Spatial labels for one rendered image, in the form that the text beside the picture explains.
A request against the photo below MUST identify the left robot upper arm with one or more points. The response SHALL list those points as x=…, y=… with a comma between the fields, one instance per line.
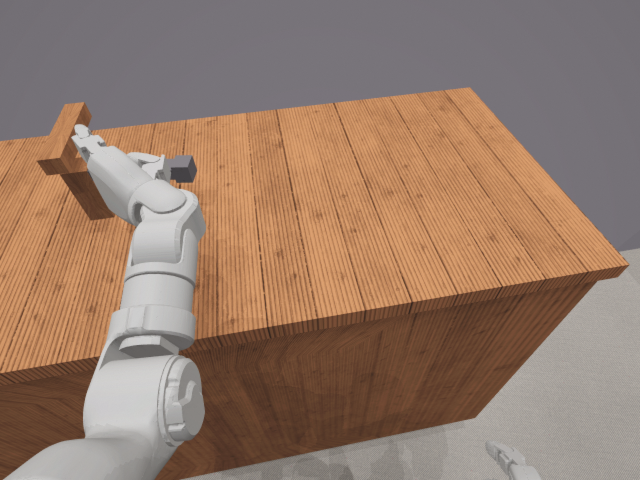
x=138, y=412

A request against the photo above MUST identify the tap lever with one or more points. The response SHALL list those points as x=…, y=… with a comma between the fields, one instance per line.
x=182, y=167

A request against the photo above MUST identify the robot left hand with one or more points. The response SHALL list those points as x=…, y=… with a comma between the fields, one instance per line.
x=118, y=175

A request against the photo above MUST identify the robot left forearm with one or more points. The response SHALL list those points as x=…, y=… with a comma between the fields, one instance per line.
x=155, y=316

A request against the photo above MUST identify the counter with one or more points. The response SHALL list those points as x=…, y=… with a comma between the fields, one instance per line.
x=369, y=268

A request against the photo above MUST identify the robot right hand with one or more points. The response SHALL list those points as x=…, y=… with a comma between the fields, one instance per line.
x=511, y=461

